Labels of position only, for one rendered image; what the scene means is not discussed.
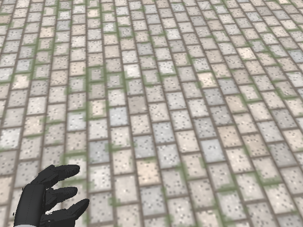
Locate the left robot hand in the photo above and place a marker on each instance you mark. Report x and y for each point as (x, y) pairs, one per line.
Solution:
(35, 200)

